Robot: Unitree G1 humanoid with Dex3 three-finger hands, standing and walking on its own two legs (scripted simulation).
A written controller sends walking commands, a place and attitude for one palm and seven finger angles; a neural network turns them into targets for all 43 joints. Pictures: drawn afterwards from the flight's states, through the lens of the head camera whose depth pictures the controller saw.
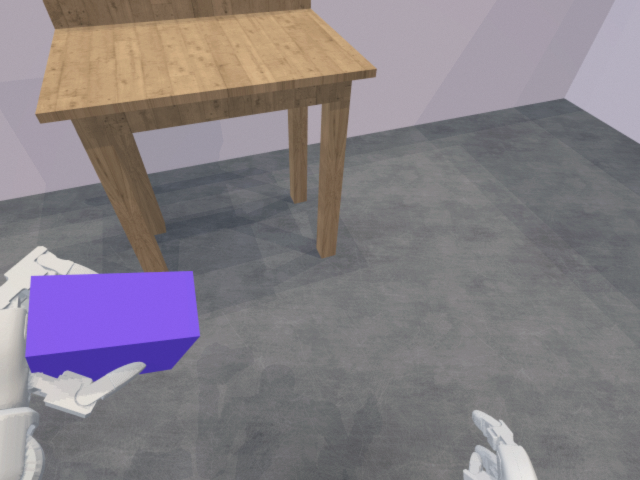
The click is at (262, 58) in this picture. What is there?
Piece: table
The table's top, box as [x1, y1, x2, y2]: [35, 9, 376, 123]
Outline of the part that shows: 376,69 311,9 55,29 35,114 41,123 375,76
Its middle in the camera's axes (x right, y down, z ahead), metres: -0.33 -0.54 +1.11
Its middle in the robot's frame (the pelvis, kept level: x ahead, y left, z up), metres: +1.18 +0.40 +0.03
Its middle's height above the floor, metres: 0.80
